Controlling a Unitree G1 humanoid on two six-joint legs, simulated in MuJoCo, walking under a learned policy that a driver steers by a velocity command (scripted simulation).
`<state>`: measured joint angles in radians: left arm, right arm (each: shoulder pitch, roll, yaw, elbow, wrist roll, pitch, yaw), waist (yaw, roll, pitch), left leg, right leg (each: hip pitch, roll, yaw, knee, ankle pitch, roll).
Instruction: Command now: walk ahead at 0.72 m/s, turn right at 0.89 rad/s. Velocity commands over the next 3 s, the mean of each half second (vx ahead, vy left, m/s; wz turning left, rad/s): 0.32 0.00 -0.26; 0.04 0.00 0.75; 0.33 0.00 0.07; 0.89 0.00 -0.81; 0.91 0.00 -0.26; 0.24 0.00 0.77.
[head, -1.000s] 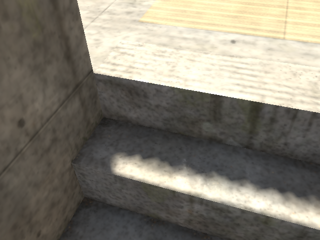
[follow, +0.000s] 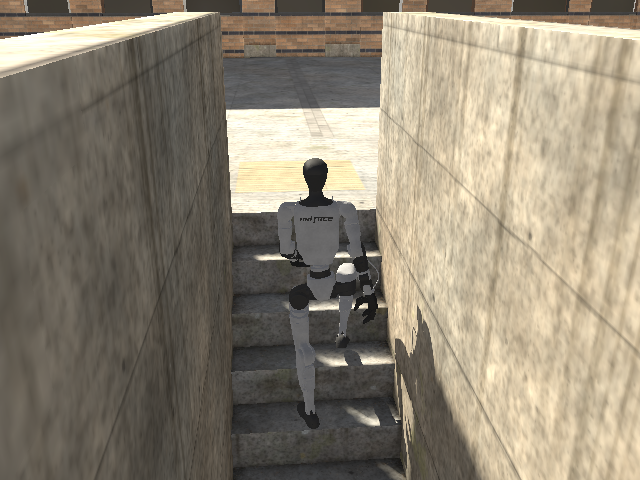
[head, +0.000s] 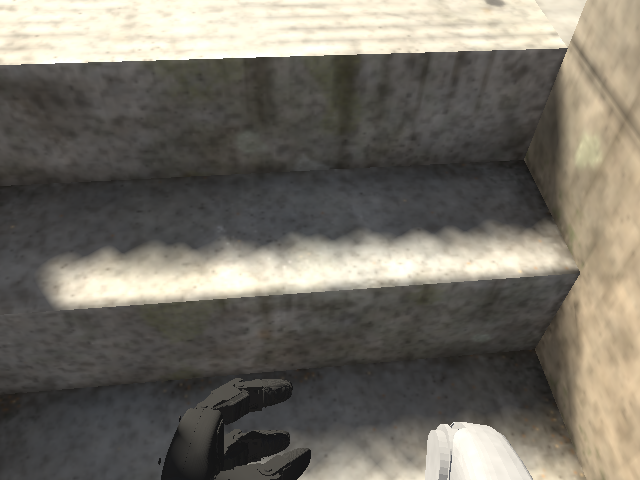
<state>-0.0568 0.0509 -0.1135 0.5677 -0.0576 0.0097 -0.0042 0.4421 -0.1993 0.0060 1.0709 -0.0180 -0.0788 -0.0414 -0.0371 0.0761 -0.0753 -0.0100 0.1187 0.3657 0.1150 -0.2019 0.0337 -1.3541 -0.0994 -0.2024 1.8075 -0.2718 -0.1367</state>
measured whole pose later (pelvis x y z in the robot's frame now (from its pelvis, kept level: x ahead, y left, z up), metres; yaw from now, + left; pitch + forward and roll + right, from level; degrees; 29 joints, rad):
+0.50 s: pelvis +0.18 -0.03 +0.19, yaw -2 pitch +2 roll +4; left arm 0.44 0.07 0.00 0.99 0.00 0.00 0.10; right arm 0.05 0.03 0.09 0.71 0.02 0.03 -0.05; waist 0.08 0.03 0.04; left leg -1.40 0.02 0.02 1.95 -0.13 -0.03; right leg -0.15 -0.03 -0.04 0.44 -0.30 -0.06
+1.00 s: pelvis +0.33 -0.02 +0.38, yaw +20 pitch +2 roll -7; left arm 0.03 0.10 0.00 0.57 0.00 -0.01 0.10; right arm 0.27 -0.21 -0.03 0.66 -0.01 0.04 -0.03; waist -0.05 0.02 0.03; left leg -0.42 -0.06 -0.28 0.71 -0.30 0.05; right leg -1.07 0.06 0.02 2.06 -0.11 0.04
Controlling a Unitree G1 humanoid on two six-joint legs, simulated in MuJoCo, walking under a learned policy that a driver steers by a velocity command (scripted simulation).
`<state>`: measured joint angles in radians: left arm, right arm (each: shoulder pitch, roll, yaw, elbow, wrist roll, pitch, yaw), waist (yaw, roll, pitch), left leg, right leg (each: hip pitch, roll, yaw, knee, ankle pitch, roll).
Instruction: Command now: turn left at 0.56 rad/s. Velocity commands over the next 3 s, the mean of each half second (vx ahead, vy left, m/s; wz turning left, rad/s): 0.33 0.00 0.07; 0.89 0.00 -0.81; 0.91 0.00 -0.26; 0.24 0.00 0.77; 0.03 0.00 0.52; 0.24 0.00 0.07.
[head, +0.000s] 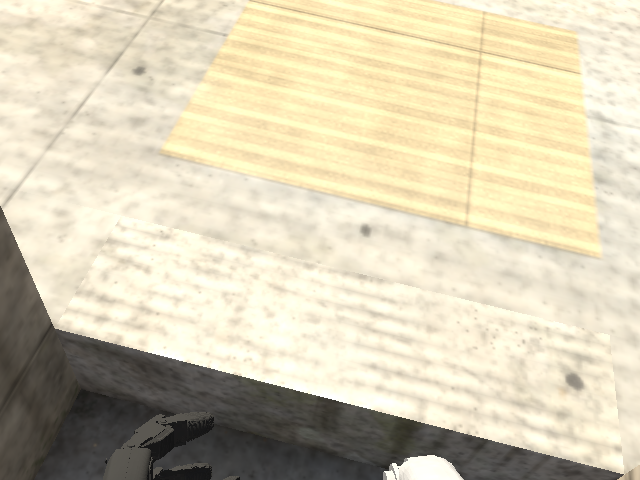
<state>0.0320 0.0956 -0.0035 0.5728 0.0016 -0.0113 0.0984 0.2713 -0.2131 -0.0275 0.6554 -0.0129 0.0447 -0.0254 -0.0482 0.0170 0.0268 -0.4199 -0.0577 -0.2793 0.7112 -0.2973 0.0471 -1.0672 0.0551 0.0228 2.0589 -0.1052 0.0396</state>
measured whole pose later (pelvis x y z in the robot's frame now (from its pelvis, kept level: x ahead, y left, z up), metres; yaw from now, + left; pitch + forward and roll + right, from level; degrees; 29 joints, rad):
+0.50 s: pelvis +0.14 +0.00 +0.01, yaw -2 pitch +3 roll +1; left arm 0.73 0.10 0.04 0.95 -0.04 -0.02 0.06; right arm 0.10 -0.09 0.04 0.56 0.03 -0.05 0.01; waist 0.11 0.05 -0.04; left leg -1.28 0.13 -0.03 2.29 -0.42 -0.07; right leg -0.05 -0.07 0.13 0.38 -0.40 -0.05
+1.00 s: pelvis +0.40 +0.07 +0.21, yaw -23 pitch -2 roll -2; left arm -0.08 0.04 -0.06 0.41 -0.06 0.06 -0.03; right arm 0.49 -0.14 0.01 0.99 -0.02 -0.03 -0.05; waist -0.02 0.00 0.03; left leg 0.04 0.18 0.36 0.42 -0.39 -0.07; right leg -1.48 -0.05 -0.06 2.16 -0.20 -0.10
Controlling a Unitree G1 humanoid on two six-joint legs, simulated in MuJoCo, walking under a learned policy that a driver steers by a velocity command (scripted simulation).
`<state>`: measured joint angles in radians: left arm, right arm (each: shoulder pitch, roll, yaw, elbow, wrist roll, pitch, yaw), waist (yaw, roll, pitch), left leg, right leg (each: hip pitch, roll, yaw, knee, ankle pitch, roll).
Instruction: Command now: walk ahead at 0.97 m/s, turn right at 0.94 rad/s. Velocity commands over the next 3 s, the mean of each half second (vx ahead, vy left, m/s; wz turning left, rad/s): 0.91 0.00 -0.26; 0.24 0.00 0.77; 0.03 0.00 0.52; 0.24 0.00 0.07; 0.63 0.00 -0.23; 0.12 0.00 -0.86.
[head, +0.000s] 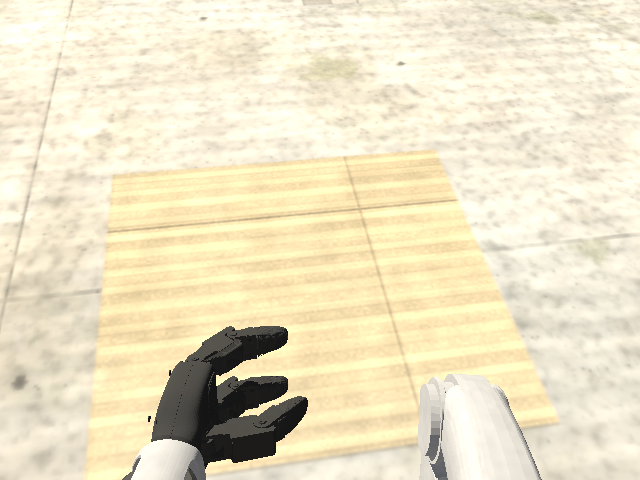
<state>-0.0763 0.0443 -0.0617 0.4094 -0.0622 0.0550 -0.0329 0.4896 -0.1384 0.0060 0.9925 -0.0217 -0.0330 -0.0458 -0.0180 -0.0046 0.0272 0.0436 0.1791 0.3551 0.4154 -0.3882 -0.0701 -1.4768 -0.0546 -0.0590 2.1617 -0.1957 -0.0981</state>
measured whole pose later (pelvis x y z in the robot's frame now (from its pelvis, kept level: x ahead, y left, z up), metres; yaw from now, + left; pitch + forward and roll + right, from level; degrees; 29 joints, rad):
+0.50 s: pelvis +0.32 -0.05 +0.21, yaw -6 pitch +3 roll +3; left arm 0.45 0.12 -0.01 0.91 0.02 -0.12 0.01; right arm 0.03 -0.13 0.03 0.64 0.03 -0.09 0.05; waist 0.07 0.02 -0.10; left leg -0.97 0.03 -0.03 0.99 0.13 0.12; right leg -0.01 0.04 -0.05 0.32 -0.37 -0.10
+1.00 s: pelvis +0.56 -0.07 +0.20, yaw +19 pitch +3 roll -1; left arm 0.04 0.23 -0.01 0.57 0.02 -0.04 0.07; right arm 0.23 -0.28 -0.05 0.66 0.03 0.02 -0.03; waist -0.05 -0.02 0.03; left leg -0.39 -0.23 -0.27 0.44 -0.06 0.09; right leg -0.71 0.03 0.25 0.97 -0.23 0.11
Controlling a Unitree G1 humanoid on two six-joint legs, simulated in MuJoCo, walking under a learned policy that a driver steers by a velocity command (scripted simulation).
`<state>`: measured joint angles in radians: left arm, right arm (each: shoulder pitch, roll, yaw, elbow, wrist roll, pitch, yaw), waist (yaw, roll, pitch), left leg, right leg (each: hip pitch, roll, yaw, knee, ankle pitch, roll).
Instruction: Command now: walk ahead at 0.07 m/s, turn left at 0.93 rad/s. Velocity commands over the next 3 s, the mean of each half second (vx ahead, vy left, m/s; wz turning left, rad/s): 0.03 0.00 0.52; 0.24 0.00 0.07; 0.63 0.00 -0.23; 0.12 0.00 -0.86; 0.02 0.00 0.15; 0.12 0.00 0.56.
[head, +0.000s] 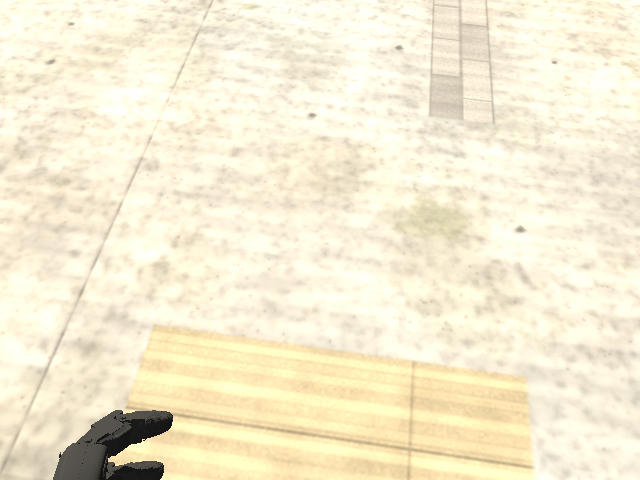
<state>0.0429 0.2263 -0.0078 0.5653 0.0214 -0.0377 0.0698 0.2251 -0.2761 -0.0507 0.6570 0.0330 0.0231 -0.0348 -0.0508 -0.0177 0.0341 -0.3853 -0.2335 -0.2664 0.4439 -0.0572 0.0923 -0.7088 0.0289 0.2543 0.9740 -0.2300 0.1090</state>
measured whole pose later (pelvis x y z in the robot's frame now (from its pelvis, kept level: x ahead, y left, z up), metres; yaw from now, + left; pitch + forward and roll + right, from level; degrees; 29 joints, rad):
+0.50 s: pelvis +0.03 -0.08 +0.00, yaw +14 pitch +2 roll +1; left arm 0.19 0.18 0.00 0.63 0.01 0.02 0.04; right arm 0.24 -0.26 -0.04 0.66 0.01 0.06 -0.02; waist 0.02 0.03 -0.02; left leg -0.37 0.00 -0.07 0.86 -0.46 -0.08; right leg -0.40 0.03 0.07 0.50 -0.13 -0.02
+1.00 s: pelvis +0.08 -0.08 +0.00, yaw +15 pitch +3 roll +0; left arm 0.25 0.29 0.05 0.75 -0.03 -0.09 -0.02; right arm 0.41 -0.26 -0.05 0.75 0.03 -0.05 0.00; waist -0.03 0.02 -0.07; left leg -0.06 0.06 -0.02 0.36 -0.36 -0.01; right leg -0.50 -0.07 -0.03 0.73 -0.25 -0.02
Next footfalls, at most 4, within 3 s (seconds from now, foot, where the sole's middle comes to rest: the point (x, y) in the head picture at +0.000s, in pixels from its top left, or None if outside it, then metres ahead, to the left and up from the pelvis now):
0.20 right None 0.17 -0.16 -0.77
0.56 left None -0.02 0.05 -0.77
1.06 right None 0.23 -0.20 -0.77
1.50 left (268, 417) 0.58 0.08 -0.77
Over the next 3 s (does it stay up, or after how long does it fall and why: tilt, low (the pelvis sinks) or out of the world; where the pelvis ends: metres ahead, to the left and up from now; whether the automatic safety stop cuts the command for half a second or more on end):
stays up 0.57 -0.05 0.01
